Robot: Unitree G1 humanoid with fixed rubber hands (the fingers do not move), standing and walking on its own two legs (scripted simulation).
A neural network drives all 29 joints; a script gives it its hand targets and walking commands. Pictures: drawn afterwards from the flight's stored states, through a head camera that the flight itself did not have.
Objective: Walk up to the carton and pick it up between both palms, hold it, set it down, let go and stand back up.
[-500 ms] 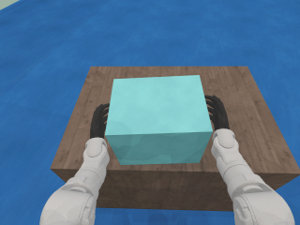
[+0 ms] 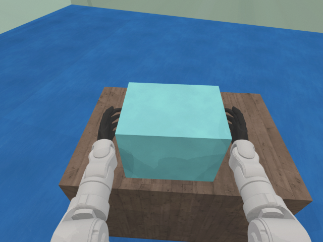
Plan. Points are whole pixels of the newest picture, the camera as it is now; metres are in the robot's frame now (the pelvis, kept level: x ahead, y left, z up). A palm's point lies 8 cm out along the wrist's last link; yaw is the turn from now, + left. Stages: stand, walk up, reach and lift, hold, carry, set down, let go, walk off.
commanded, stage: reach and lift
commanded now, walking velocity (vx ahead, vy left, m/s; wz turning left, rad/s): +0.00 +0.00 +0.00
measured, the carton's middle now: (171, 132) +0.42 -0.01 +0.06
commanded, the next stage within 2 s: hold in 1.52 s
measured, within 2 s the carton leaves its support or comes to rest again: neither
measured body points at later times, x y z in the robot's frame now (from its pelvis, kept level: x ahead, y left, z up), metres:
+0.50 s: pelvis +0.00 +0.01 +0.00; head -0.03 +0.04 +0.45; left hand +0.37 +0.19 +0.13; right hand +0.36 -0.16 +0.13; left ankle +0.01 +0.11 -0.75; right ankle +0.01 -0.10 -0.75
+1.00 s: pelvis -0.01 +0.00 +0.00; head -0.03 +0.02 +0.45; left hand +0.37 +0.18 +0.14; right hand +0.37 -0.17 +0.14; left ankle +0.01 +0.11 -0.75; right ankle +0.01 -0.10 -0.75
